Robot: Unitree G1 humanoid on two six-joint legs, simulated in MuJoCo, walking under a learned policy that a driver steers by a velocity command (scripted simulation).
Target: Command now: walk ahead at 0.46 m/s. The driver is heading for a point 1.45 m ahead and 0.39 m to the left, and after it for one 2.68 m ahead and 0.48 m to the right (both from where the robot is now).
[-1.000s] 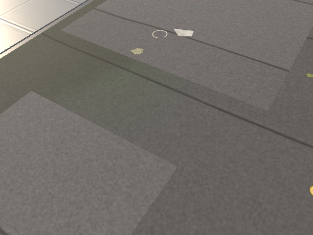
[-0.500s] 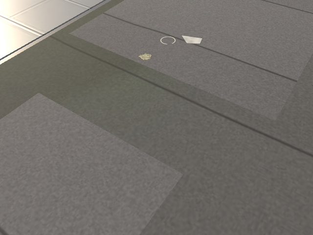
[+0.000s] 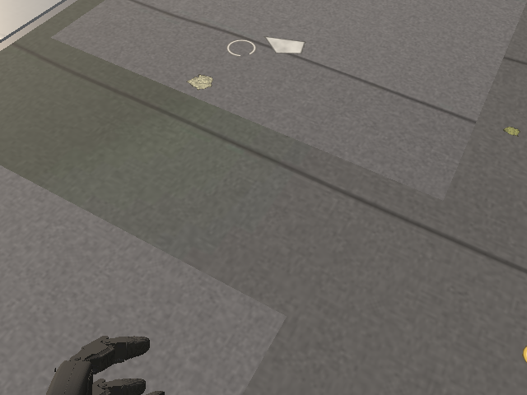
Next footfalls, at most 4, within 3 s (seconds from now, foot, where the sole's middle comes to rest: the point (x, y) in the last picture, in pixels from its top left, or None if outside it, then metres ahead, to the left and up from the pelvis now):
0.06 right None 0.23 -0.12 -0.77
0.60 left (189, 372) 0.52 0.13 -0.77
1.10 right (232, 255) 0.85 0.00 -0.77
1.62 left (100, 237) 0.94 0.38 -0.77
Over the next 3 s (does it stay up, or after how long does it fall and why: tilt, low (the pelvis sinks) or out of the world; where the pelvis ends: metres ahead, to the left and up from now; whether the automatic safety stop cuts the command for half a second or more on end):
stays up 1.39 0.44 0.00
